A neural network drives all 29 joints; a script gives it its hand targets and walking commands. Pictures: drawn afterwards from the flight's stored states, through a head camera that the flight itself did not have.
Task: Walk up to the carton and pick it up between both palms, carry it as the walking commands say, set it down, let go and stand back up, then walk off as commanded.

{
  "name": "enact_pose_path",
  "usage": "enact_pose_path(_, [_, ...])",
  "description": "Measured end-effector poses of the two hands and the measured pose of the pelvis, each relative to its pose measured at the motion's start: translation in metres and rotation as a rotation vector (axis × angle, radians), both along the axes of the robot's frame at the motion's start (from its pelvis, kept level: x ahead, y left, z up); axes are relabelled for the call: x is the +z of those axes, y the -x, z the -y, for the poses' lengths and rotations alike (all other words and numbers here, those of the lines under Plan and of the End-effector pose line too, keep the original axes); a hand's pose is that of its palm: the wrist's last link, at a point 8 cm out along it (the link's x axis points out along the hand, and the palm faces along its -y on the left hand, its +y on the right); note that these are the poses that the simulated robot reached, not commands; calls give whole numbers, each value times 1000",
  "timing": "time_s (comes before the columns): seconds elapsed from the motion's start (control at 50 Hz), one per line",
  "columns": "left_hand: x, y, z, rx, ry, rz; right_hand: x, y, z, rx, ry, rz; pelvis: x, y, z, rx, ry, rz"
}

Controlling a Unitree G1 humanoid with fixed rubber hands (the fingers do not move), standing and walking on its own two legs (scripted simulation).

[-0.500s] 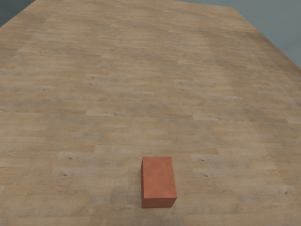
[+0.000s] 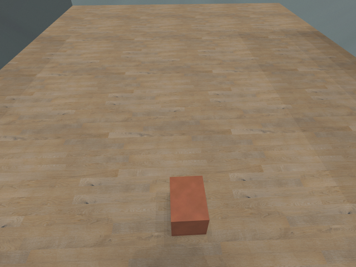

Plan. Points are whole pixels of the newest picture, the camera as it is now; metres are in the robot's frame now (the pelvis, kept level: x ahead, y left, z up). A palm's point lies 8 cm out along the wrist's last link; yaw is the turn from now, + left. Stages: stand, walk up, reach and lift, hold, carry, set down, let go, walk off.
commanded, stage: walk up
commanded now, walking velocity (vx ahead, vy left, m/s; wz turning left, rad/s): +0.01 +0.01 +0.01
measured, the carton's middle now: (187, 205) +0.62 -0.04 -0.67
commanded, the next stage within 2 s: none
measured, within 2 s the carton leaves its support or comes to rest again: neither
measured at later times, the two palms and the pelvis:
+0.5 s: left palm out of the picture +0.05 +0.30 -0.13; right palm out of the picture +0.09 -0.19 -0.09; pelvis +0.03 +0.07 +0.02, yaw +0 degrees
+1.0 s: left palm out of the picture +0.00 +0.24 -0.11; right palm out of the picture +0.06 -0.24 -0.12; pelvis +0.00 +0.00 +0.02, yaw +0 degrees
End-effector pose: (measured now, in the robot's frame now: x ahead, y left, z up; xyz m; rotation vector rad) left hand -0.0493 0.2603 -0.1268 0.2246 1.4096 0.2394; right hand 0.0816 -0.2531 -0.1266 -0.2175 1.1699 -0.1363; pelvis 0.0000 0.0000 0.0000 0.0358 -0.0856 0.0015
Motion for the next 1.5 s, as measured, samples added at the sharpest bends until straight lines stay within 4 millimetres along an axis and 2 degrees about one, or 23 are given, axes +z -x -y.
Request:
enact_pose_path(0.06, [11, -2, 11, 8, 5, 30, 2, 10, 0, 2, -30, -33, 9, 2, 3, 6, -14, -14])
enact_pose_path(0.14, [20, -14, 13, 3, 6, 67, 5, 12, -5, 15, -54, -60, 16, 2, 1, 13, -22, -60])
enact_pose_path(0.22, [21, -18, 4, 2, 14, 65, 8, 3, -15, 26, -48, -47, 17, -4, -10, 16, -13, -81])
enact_pose_path(0.32, [6, -29, -19, -2, 47, 57, 12, -11, -36, 29, -11, -21, 11, -15, -35, 11, 26, -88])
enact_pose_path(0.36, [-4, -40, -28, -8, 66, 66, 13, -14, -45, 22, 11, -13, 7, -21, -46, 7, 44, -81])
enact_pose_path(0.5, [-2, -99, -44, -45, 106, 153, 33, -10, -60, -3, 68, -31, 18, -26, -66, -6, 84, -89])
enact_pose_path(0.58, [-2, -112, -47, -51, 106, 191, 35, -8, -62, -6, 77, -14, 18, -22, -69, -6, 87, -70])
enact_pose_path(0.74, [1, -91, -38, -35, 75, 159, 23, 5, -52, -5, 47, -15, 15, -8, -55, 1, 58, -49])
enact_pose_path(0.9, [6, -55, -4, -22, 30, 115, 3, 13, -21, -7, -7, -33, 9, -2, -17, 5, -2, -46])
enact_pose_path(0.98, [14, -52, 14, -17, 35, 116, 3, 20, -13, -8, -27, -71, 15, -1, -6, 6, -15, -66])
enact_pose_path(1.06, [12, -58, 23, -26, 52, 139, 3, 22, -8, -15, -23, -72, 14, -1, -3, -2, -7, -72])
enact_pose_path(1.2, [3, -60, 22, -30, 87, 176, 6, 32, -15, -22, 2, -56, 12, 9, -13, -8, 18, -59])
enact_pose_path(1.36, [4, -41, 8, -33, 68, 178, 8, 53, -19, -26, 9, -44, 12, 30, -18, -7, 22, -31])
enact_pose_path(1.5, [4, -30, 7, -33, 63, 182, 6, 69, -17, -31, 7, -52, 12, 42, -16, -8, 20, -15])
